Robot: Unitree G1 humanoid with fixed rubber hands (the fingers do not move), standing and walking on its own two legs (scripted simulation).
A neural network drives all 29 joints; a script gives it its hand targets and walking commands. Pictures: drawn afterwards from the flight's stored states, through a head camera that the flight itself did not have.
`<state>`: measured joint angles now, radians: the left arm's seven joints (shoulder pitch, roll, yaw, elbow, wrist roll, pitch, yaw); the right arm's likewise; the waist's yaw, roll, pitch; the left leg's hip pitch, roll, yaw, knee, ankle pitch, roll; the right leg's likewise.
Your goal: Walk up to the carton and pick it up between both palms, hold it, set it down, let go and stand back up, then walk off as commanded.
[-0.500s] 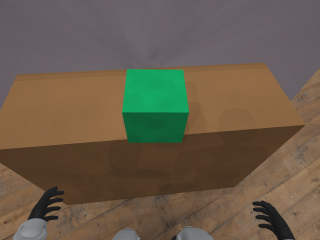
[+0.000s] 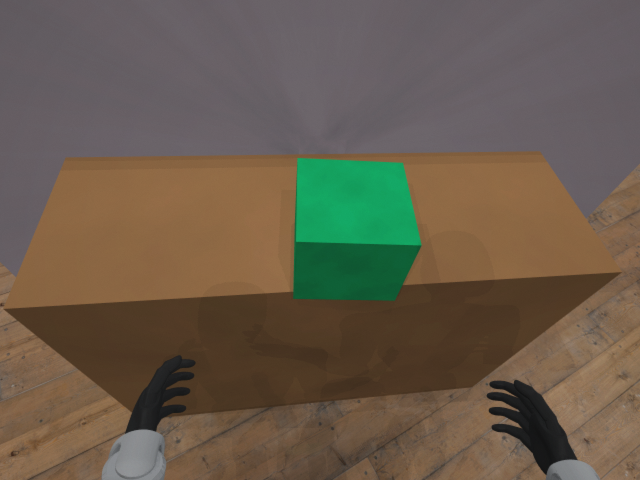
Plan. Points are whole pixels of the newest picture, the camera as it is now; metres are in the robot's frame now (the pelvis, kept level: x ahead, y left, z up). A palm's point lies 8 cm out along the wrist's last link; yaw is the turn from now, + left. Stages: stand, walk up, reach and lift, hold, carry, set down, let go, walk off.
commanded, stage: reach and lift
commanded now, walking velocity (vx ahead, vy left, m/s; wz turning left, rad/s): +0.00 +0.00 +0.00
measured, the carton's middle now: (347, 231) +0.47 -0.03 -0.01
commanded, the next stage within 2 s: none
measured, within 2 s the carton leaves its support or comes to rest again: neither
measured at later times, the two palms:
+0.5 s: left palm (177, 402) +0.20 +0.17 +0.02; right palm (539, 413) +0.20 -0.23 +0.02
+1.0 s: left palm (188, 342) +0.25 +0.16 +0.06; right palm (528, 357) +0.26 -0.23 +0.03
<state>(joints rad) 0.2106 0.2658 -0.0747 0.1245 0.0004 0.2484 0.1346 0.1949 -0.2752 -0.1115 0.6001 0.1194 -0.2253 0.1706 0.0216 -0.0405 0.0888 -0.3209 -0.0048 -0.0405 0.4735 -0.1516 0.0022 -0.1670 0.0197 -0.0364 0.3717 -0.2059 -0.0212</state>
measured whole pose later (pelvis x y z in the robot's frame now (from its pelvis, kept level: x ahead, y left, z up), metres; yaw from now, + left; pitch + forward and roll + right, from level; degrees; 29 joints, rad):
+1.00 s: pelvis +0.01 -0.03 +0.00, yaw +0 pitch +0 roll -1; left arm 0.16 0.22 -0.10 -0.26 -0.09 0.33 0.23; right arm 0.16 -0.25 0.01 0.08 0.27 0.02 0.00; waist 0.03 -0.03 0.07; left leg -0.26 0.00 -0.04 0.39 -0.13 0.00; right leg -0.16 0.02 -0.04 0.38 -0.23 -0.02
